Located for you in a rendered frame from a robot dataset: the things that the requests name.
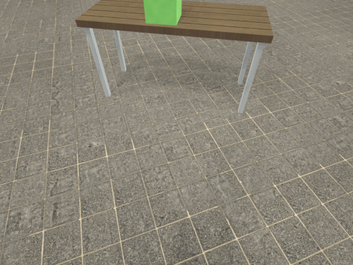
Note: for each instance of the carton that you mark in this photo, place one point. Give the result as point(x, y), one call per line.
point(166, 12)

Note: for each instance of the table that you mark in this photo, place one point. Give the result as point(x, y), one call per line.
point(198, 19)

